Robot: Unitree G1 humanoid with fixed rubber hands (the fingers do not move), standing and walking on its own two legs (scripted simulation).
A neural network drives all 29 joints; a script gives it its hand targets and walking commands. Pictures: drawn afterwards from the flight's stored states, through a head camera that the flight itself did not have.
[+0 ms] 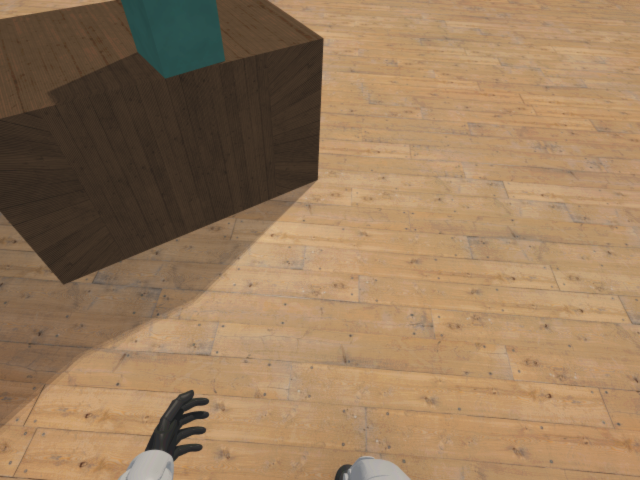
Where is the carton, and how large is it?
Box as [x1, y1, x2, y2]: [121, 0, 224, 78]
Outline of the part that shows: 121,0 137,51 165,78 224,60 215,0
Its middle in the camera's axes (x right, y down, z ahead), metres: -0.44 -0.67 +1.13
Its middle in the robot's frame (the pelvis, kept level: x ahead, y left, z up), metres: +1.36 +0.25 +0.02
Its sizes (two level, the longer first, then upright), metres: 0.210 0.200 0.250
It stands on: a pedestal, 0.65 m high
